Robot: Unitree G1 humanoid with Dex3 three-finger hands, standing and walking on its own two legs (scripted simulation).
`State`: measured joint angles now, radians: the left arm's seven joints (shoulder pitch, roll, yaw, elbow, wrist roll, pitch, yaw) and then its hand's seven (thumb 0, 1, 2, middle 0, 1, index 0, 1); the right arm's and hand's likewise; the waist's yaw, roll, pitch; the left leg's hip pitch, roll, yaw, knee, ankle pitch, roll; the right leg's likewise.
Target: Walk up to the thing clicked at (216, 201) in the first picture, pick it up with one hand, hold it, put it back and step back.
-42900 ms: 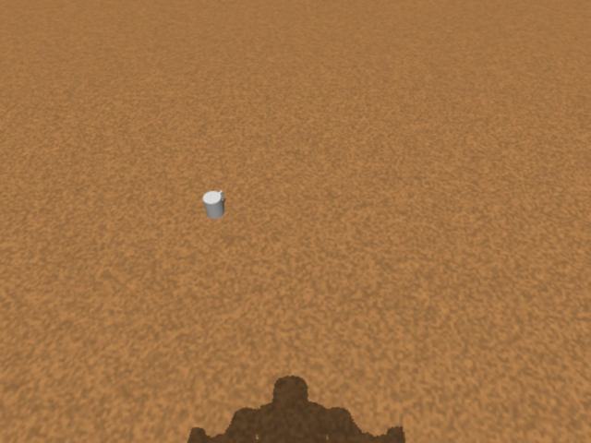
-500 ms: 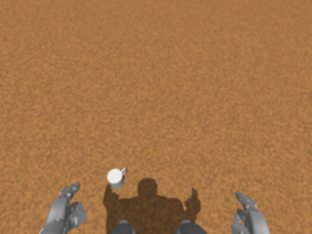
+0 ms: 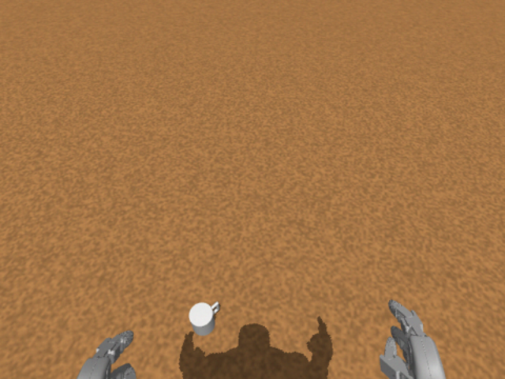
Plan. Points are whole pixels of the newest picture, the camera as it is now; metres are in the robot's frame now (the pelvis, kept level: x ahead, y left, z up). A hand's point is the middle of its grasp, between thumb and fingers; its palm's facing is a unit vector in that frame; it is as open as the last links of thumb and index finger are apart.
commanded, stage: home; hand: left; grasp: from above
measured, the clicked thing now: (206, 315) +0.48 +0.16 -0.67
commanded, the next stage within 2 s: stand in 1.70 s
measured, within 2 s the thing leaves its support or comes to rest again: neither
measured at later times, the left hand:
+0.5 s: hand out of the picture +0.16 +0.18 -0.05, palm faces +0.03 -0.98 -0.19, open 7.4 cm
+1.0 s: hand out of the picture +0.16 +0.17 -0.05, palm faces +0.03 -0.98 -0.19, open 7.4 cm
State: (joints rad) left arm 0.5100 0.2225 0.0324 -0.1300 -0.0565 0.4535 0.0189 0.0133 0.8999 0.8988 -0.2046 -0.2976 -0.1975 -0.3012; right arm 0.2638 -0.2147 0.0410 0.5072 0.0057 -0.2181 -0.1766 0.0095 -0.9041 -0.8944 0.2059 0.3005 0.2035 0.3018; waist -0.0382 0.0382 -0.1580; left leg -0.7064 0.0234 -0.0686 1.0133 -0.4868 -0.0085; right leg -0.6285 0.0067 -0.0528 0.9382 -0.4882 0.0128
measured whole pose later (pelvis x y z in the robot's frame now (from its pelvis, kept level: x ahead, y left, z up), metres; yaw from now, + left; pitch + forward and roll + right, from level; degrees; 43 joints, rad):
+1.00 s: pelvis +0.00 +0.00 +0.00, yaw +0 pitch +10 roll -3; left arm 0.51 0.22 0.03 -0.13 -0.06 0.45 0.02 0.01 0.90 0.90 -0.20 -0.30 -0.20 -0.30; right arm 0.29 -0.22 0.03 0.53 0.01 -0.22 -0.18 0.01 -0.90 -0.89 0.21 0.30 0.20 0.30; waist -0.04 0.04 -0.16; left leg -0.71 0.03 -0.06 1.02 -0.49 -0.01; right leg -0.64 0.01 -0.05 0.95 -0.49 0.01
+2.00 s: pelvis -0.01 +0.00 +0.02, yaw -1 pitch +2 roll +0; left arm 0.22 0.28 0.03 0.56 0.04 0.10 0.03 0.01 0.90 0.90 -0.21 -0.30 -0.20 -0.30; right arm 0.17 -0.27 -0.02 0.80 -0.06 -0.05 -0.02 0.01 -0.90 -0.89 0.21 0.30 0.21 0.30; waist 0.02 -0.01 0.02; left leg -0.45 -0.01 -0.01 0.82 -0.40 0.01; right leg -0.42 -0.03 0.00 0.81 -0.43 0.02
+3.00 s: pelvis -0.01 +0.00 +0.07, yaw -1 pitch -4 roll +0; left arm 0.15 0.30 0.03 1.15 0.02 0.00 0.01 0.01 0.90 0.90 -0.21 -0.30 -0.20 -0.30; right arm 0.15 -0.31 -0.03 1.13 -0.02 0.00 -0.01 0.00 -0.91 -0.89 0.20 0.30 0.20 0.30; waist 0.00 0.01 0.06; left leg -0.13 0.01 -0.01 0.36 -0.17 -0.01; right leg -0.09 -0.02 -0.01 0.35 -0.19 0.01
